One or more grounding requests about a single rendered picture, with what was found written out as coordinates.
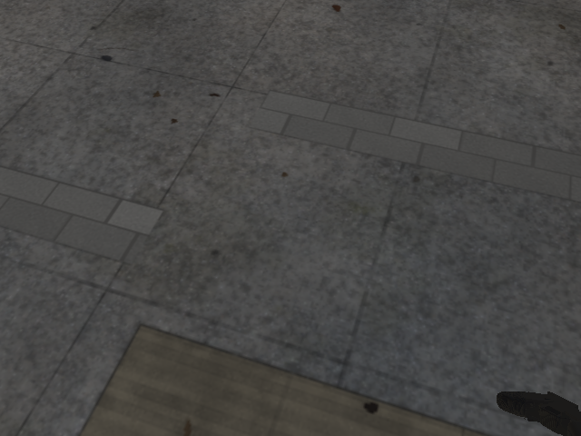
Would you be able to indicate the robot right hand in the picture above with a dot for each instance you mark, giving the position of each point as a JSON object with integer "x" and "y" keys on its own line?
{"x": 552, "y": 411}

